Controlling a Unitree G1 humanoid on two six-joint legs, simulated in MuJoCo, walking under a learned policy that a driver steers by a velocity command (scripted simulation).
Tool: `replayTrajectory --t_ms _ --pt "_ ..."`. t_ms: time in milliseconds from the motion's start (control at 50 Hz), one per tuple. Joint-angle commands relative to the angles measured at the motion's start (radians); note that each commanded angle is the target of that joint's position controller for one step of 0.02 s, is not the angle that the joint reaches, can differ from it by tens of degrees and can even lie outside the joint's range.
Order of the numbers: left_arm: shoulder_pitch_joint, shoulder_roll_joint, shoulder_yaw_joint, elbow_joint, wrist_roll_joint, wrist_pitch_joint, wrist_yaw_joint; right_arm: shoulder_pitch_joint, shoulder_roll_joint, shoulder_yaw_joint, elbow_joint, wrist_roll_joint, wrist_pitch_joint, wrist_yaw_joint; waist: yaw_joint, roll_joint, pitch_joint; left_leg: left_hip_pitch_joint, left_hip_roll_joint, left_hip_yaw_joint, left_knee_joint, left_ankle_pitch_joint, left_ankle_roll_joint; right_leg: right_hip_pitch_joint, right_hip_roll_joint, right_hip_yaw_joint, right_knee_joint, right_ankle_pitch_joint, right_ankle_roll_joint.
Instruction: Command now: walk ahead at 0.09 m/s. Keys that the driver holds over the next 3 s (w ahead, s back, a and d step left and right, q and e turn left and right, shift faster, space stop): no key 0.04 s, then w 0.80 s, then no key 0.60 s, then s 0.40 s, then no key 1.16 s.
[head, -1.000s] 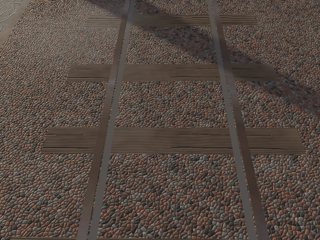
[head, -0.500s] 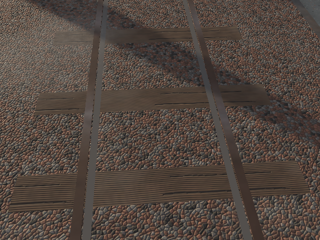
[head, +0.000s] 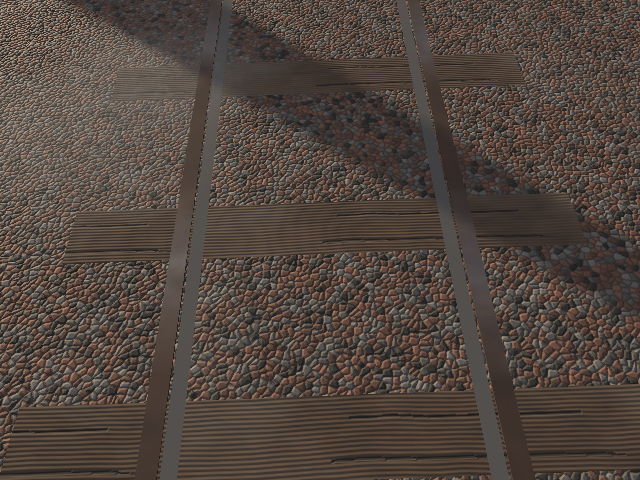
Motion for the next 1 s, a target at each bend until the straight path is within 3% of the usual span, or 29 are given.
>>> replayTrajectory --t_ms 20,60,100,120,160,180,200,240,280,340,380,420,440,460,480,500,520,580,660,700,820,860,880,900,920,940,960,980,1000 --pt "-0.060 0.141 0.024 -0.056 -0.011 0.000 0.015 0.151 -0.047 -0.010 0.016 -0.006 0.020 -0.006 -0.054 -0.151 -0.178 0.221 -0.002 0.021 -0.160 0.153 0.005 0.015 -0.239 0.195 -0.188 -0.021 -0.152" --pt "-0.060 0.138 0.022 -0.047 -0.028 0.013 0.019 0.145 -0.046 -0.011 0.027 -0.018 0.025 0.001 -0.064 -0.145 -0.146 0.301 -0.024 0.054 -0.274 0.247 0.027 -0.050 -0.205 0.188 -0.213 -0.363 -0.101" --pt "-0.033 0.159 0.030 -0.036 -0.041 0.024 0.025 0.138 -0.077 -0.018 0.021 -0.026 0.023 0.003 -0.058 -0.153 -0.070 0.267 -0.026 0.063 -0.308 0.094 0.069 -0.088 -0.179 0.212 -0.225 -0.608 -0.045" --pt "-0.039 0.163 0.035 -0.045 -0.046 0.028 0.029 0.139 -0.110 -0.023 0.018 -0.019 0.016 0.000 -0.053 -0.108 -0.025 0.201 0.007 0.020 -0.369 -0.032 0.108 -0.083 -0.159 0.197 -0.183 -0.624 -0.030" --pt "-0.048 0.129 0.034 -0.065 -0.058 0.015 0.036 0.161 -0.147 -0.038 0.040 -0.005 -0.006 -0.001 -0.049 0.119 0.044 0.089 0.084 -0.143 -0.578 -0.290 0.177 -0.065 -0.041 0.037 0.024 -0.503 0.016" --pt "-0.066 0.106 0.032 -0.073 -0.058 0.002 0.034 0.180 -0.163 -0.046 0.047 -0.002 -0.021 0.000 -0.060 0.223 0.052 0.148 0.167 -0.285 -0.688 -0.324 0.208 -0.121 0.016 -0.022 0.184 -0.372 0.031" --pt "-0.067 0.104 0.036 -0.071 -0.050 -0.009 0.029 0.173 -0.173 -0.054 0.045 -0.001 -0.037 0.000 -0.062 0.255 0.061 0.206 0.230 -0.384 -0.718 -0.269 0.232 -0.184 0.011 0.000 0.305 -0.314 0.019" --pt "-0.052 0.114 0.048 -0.064 -0.052 -0.026 0.013 0.201 -0.131 -0.049 0.049 0.002 -0.068 0.003 -0.057 0.178 0.033 0.342 0.269 -0.413 -0.683 -0.125 0.252 -0.336 -0.048 0.071 0.458 -0.354 -0.001" --pt "-0.083 0.086 0.042 -0.070 -0.060 -0.041 0.002 0.188 -0.110 -0.045 0.045 0.016 -0.077 0.010 -0.052 0.117 0.013 0.395 0.227 -0.317 -0.662 0.003 0.216 -0.337 -0.075 0.067 0.367 -0.309 -0.006" --pt "-0.116 0.062 0.030 -0.076 -0.054 -0.043 -0.007 0.169 -0.142 -0.056 0.039 0.015 -0.069 0.020 -0.049 0.128 -0.006 0.272 0.161 -0.184 -0.645 0.098 0.195 -0.094 -0.033 -0.011 0.175 -0.246 0.013" --pt "-0.046 0.080 0.036 -0.046 -0.058 -0.031 -0.008 0.168 -0.164 -0.063 0.040 0.027 -0.062 0.024 -0.014 0.119 -0.019 0.173 0.140 -0.146 -0.606 0.103 0.188 0.100 0.000 -0.044 0.069 -0.130 0.020" --pt "0.103 0.125 0.056 0.000 -0.065 -0.019 0.005 0.145 -0.144 -0.057 0.033 0.027 -0.064 0.024 0.057 0.082 -0.061 0.064 0.113 -0.115 -0.499 0.155 0.152 0.323 -0.011 -0.013 0.038 -0.121 0.002" --pt "0.224 0.187 0.077 0.023 -0.064 -0.019 0.016 0.107 -0.093 -0.043 0.016 0.016 -0.070 0.027 0.113 -0.038 -0.110 -0.049 0.046 -0.022 -0.247 0.210 0.098 0.480 -0.146 0.169 -0.031 -0.189 -0.045" --pt "0.329 0.309 0.103 0.037 -0.054 -0.012 0.019 0.106 -0.008 -0.023 -0.033 0.009 -0.093 0.022 0.126 -0.338 -0.170 -0.318 -0.062 0.102 0.092 0.033 0.041 0.663 -0.379 0.551 -0.163 -0.303 -0.173" --pt "0.354 0.278 0.088 0.048 -0.040 -0.025 0.010 0.067 -0.061 -0.034 -0.048 0.017 -0.110 0.023 0.132 -0.294 -0.160 -0.430 -0.043 -0.004 0.320 -0.108 0.049 0.625 -0.455 0.746 -0.214 -0.422 -0.253" --pt "0.267 0.211 0.066 0.023 -0.039 -0.036 0.006 0.048 -0.096 -0.042 -0.054 0.035 -0.120 0.034 0.091 -0.212 -0.074 -0.512 0.018 -0.041 0.404 -0.031 0.081 0.572 -0.424 0.663 -0.214 -0.450 -0.229" --pt "0.207 0.169 0.052 0.001 -0.035 -0.044 -0.002 0.042 -0.095 -0.043 -0.047 0.038 -0.122 0.039 0.066 -0.165 -0.033 -0.502 0.050 -0.031 0.404 0.065 0.097 0.504 -0.368 0.547 -0.226 -0.393 -0.193" --pt "0.157 0.118 0.030 -0.008 -0.029 -0.041 -0.009 0.040 -0.068 -0.047 -0.044 0.018 -0.108 0.037 0.010 -0.121 0.012 -0.389 0.091 -0.020 0.258 0.214 0.091 0.344 -0.291 0.337 -0.272 -0.088 -0.141" --pt "0.206 0.160 0.038 0.006 -0.031 -0.034 0.014 -0.078 -0.025 -0.032 -0.094 0.005 -0.094 0.045 0.016 -0.098 0.029 -0.319 0.058 0.024 -0.011 0.369 0.049 0.276 -0.245 0.196 -0.296 0.090 -0.138" --pt "0.225 0.177 0.043 0.008 -0.035 -0.035 0.020 -0.165 -0.010 -0.019 -0.122 0.009 -0.092 0.056 0.033 -0.106 0.042 -0.244 0.027 0.049 -0.154 0.460 0.044 0.237 -0.229 0.151 -0.312 0.086 -0.128" --pt "0.300 0.186 0.058 0.047 -0.055 -0.027 0.022 -0.283 -0.056 -0.014 -0.178 0.020 -0.090 0.086 0.038 -0.103 0.068 -0.189 0.001 0.036 -0.315 0.456 0.093 0.390 -0.299 0.133 -0.264 0.137 -0.102" --pt "0.278 0.202 0.064 0.043 -0.050 -0.016 0.022 -0.210 -0.101 -0.033 -0.168 0.015 -0.093 0.087 -0.017 -0.128 0.008 -0.044 -0.046 0.069 -0.333 0.396 0.122 0.434 -0.289 0.109 -0.132 0.439 -0.073" --pt "0.268 0.194 0.061 0.039 -0.046 -0.006 0.024 -0.071 -0.138 -0.055 -0.128 0.006 -0.093 0.084 -0.087 -0.130 -0.077 0.141 -0.086 0.098 -0.345 0.416 0.146 0.416 -0.242 0.075 0.044 0.608 -0.043" --pt "0.277 0.172 0.051 0.025 -0.036 -0.002 0.025 0.075 -0.193 -0.074 -0.091 -0.007 -0.094 0.079 -0.136 -0.100 -0.194 0.409 -0.009 0.030 -0.303 0.599 0.183 0.276 -0.184 0.043 0.278 0.507 0.002" --pt "0.398 0.066 0.018 0.016 -0.021 -0.015 0.019 0.191 -0.288 -0.091 -0.070 -0.033 -0.088 0.072 -0.103 0.133 -0.375 0.826 0.281 -0.361 -0.294 0.773 0.349 -0.110 -0.026 0.009 0.710 -0.007 0.080" --pt "0.426 0.060 0.012 0.042 -0.036 -0.037 0.013 0.214 -0.237 -0.071 -0.063 -0.018 -0.080 0.076 -0.102 0.209 -0.520 0.853 0.376 -0.626 -0.439 0.834 0.415 -0.187 0.055 0.173 0.911 -0.560 0.091" --pt "0.345 0.138 0.038 0.025 -0.064 -0.046 0.011 0.126 -0.189 -0.053 -0.077 -0.005 -0.079 0.078 -0.091 0.138 -0.394 0.716 0.327 -0.473 -0.444 0.824 0.361 -0.243 -0.009 0.215 0.978 -0.536 0.077" --pt "0.265 0.147 0.038 0.003 -0.070 -0.043 0.018 0.021 -0.144 -0.038 -0.100 -0.002 -0.078 0.075 -0.061 0.080 -0.259 0.549 0.285 -0.320 -0.459 0.849 0.320 -0.267 -0.065 0.158 0.938 -0.472 0.072" --pt "0.224 0.143 0.044 0.000 -0.057 -0.032 0.029 -0.049 -0.106 -0.024 -0.106 -0.006 -0.082 0.077 -0.028 0.010 -0.176 0.394 0.235 -0.221 -0.495 0.865 0.292 -0.232 -0.106 0.131 0.865 -0.413 0.073"
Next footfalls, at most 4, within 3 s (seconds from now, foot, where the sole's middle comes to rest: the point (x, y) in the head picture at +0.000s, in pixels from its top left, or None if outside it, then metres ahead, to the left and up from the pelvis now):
0.10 left None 0.08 0.15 -0.77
0.44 right None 0.18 -0.12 -0.77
0.90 left None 0.46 0.15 -0.77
1.30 right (401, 433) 0.55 -0.11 -0.77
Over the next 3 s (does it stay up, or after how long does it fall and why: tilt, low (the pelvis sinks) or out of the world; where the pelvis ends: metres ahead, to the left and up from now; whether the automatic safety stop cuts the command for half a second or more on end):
stays up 0.37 0.06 0.00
